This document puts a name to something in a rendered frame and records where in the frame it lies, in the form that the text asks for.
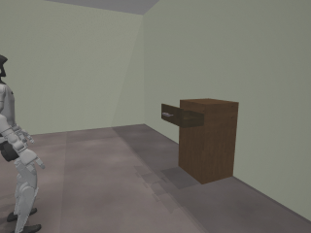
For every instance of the cabinet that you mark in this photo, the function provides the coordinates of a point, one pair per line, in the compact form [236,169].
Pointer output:
[207,152]

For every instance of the right robot hand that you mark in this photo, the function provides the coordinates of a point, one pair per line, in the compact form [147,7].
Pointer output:
[27,157]

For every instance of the robot right forearm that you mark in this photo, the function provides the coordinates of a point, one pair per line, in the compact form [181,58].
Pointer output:
[8,133]

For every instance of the drawer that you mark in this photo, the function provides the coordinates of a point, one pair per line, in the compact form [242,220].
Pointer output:
[184,119]

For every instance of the robot right shin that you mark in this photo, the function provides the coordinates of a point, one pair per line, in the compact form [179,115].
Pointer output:
[24,206]

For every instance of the left robot hand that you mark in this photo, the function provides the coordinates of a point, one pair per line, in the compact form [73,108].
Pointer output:
[21,134]

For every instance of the robot torso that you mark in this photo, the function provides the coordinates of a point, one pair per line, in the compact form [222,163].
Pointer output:
[8,112]

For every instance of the handle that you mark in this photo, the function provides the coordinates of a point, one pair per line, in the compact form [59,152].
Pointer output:
[167,115]

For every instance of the robot left forearm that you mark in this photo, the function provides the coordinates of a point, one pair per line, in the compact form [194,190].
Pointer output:
[16,128]

